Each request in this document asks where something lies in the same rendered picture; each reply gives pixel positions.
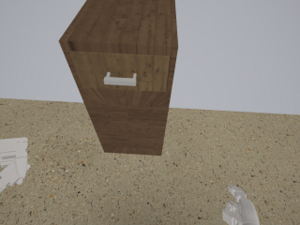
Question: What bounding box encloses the robot left hand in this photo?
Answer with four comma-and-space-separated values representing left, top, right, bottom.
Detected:
0, 137, 31, 194

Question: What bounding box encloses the robot right hand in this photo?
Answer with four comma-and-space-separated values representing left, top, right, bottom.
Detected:
222, 184, 260, 225

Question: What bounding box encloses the cabinet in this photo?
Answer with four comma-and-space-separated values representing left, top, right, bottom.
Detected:
58, 0, 178, 156

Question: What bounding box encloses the drawer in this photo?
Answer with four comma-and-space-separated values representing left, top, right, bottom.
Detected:
69, 51, 170, 92

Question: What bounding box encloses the handle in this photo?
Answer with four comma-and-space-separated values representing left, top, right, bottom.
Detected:
103, 72, 137, 86

